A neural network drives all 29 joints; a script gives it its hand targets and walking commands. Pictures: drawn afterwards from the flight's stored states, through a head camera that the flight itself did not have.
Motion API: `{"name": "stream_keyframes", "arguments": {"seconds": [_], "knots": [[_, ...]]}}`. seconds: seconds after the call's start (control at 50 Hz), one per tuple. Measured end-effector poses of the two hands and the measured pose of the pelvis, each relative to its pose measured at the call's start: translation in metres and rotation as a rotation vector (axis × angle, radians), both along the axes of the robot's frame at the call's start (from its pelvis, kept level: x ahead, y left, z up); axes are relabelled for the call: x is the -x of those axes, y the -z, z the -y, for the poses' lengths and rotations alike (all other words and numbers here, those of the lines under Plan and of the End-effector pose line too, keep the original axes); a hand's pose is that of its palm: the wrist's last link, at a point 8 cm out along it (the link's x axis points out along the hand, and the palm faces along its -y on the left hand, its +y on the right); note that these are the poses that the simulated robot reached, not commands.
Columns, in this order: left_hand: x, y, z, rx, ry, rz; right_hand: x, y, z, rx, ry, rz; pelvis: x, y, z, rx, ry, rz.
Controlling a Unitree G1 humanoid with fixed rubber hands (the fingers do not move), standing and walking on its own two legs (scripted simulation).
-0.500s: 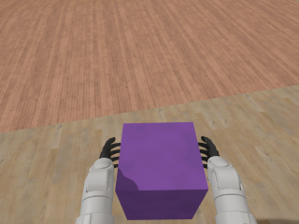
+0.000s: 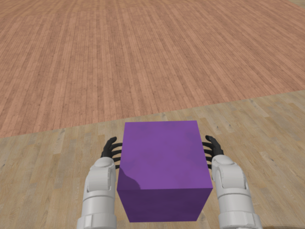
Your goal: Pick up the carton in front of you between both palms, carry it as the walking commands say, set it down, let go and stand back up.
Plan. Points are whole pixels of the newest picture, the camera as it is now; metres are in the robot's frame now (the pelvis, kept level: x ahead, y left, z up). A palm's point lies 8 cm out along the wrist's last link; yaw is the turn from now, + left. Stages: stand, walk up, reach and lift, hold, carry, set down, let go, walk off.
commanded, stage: hold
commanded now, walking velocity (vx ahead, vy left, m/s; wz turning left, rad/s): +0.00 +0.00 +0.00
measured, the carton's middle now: (161, 173) +0.30 +0.00 -0.02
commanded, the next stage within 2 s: carry in 0.90 s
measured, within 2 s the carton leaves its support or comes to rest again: neither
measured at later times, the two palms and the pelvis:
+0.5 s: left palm (107, 161) +0.29 +0.15 +0.05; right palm (216, 159) +0.29 -0.15 +0.05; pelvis +0.01 +0.00 +0.00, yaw +0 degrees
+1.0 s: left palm (107, 160) +0.30 +0.15 +0.05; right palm (216, 157) +0.30 -0.15 +0.05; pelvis +0.01 +0.00 +0.00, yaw +1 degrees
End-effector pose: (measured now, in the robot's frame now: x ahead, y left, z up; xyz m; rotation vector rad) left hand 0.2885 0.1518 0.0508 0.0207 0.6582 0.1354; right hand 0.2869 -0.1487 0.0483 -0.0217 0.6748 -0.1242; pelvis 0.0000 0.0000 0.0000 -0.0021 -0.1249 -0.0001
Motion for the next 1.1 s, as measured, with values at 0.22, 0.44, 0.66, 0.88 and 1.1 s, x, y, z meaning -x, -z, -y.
{"name": "stream_keyframes", "arguments": {"seconds": [0.22, 0.44, 0.66, 0.88, 1.1], "knots": [[-0.003, -0.001, 0.000, 0.003, -0.002, 0.007, -0.003, -0.001, 0.000, -0.004, 0.003, 0.007, 0.000, 0.000, 0.000, 0.000, -0.001, -0.002], [-0.005, -0.001, 0.000, -0.008, 0.006, 0.003, -0.005, -0.001, 0.000, 0.006, -0.002, 0.003, -0.005, -0.001, -0.001, 0.000, -0.001, -0.005], [-0.005, 0.000, 0.000, -0.012, 0.010, -0.001, -0.004, 0.000, 0.000, 0.011, -0.004, 0.000, -0.008, -0.001, -0.001, 0.000, 0.001, -0.005], [-0.003, 0.000, 0.000, -0.009, 0.008, 0.000, -0.002, 0.000, 0.000, 0.009, -0.004, 0.001, -0.006, -0.001, -0.001, -0.001, 0.001, -0.001], [-0.022, -0.011, -0.008, 0.019, -0.027, 0.059, -0.026, -0.013, -0.008, -0.007, -0.002, 0.060, -0.027, 0.010, -0.005, 0.004, -0.024, -0.143]]}}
